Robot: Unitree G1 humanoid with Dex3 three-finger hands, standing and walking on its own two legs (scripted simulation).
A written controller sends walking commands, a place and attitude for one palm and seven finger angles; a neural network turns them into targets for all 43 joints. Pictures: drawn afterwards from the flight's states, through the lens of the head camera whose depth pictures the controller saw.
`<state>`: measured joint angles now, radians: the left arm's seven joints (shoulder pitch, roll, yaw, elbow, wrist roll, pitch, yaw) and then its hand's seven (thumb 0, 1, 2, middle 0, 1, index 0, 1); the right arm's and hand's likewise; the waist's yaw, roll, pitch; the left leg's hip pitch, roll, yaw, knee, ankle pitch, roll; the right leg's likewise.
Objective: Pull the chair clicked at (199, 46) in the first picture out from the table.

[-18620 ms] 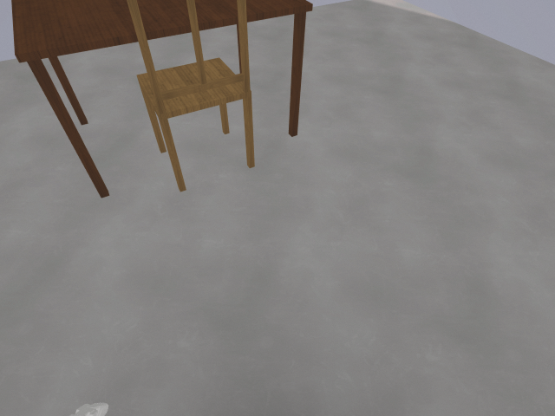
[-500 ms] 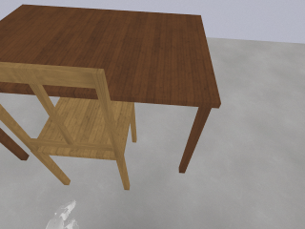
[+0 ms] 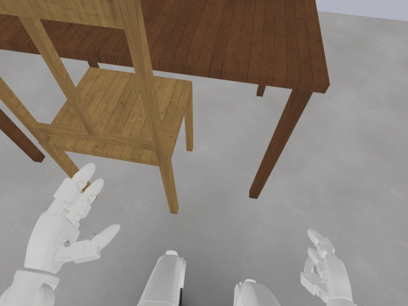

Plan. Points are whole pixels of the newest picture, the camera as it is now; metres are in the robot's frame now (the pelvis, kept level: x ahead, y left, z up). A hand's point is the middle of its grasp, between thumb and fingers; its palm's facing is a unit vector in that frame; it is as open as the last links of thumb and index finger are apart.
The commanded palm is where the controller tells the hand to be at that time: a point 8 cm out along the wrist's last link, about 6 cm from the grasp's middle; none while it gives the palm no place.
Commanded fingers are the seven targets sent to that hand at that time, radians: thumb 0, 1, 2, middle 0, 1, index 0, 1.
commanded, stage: raise the hand toward the chair's back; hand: left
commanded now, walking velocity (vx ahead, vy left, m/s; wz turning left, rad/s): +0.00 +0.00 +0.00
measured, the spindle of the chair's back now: (68, 88) +0.53 +0.39 +0.06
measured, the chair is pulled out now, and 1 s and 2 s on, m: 0.00 0.00 0.00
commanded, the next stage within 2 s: aim the fingers beside a spindle in 1.48 s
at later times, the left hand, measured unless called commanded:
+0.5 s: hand (87, 214) +0.24 +0.23 +0.06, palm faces -0.02 -1.00 -0.03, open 15.2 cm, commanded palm +0.22 +0.28 +0.07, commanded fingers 0.00 -0.43 0.33 -0.07 -0.09 -0.07 -0.09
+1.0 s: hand (88, 198) +0.26 +0.23 +0.08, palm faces -0.03 -1.00 -0.04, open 16.9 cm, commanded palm +0.24 +0.28 +0.09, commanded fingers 0.00 -0.50 0.30 -0.06 -0.08 -0.06 -0.08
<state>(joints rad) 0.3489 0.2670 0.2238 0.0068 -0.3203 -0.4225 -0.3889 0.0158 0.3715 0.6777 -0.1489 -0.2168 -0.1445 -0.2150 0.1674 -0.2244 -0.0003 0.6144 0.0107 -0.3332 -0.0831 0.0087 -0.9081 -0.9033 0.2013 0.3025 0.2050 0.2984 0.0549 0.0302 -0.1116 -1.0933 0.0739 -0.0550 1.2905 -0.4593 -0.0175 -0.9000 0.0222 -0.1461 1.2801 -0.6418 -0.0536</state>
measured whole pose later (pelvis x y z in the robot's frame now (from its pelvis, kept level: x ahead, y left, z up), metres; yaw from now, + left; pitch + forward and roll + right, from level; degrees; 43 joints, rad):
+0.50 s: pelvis +0.01 +0.03 +0.02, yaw -1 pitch +16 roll -4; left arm 0.37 0.27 0.19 -0.05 -0.29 -0.36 -0.27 0.00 -0.21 0.43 -0.09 -0.13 -0.09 -0.12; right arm 0.19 -0.23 -0.01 0.59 0.01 -0.30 -0.07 0.01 -0.91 -0.90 0.20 0.30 0.21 0.30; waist 0.00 0.03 -0.12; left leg -1.04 0.06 0.00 1.21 -0.45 0.03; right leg -0.85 0.01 -0.10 1.18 -0.60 0.00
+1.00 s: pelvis +0.02 +0.03 +0.03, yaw -1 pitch +15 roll -4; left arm 0.28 0.29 0.23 0.01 -0.31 -0.31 -0.31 -0.01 -0.50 0.30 -0.06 -0.08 -0.06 -0.08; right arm 0.22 -0.23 0.02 0.60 0.01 -0.28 -0.07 0.01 -0.91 -0.90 0.20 0.30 0.21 0.30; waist 0.00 0.04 -0.11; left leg -0.99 0.07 -0.01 1.17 -0.44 0.02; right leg -0.79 0.02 -0.11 1.13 -0.59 -0.01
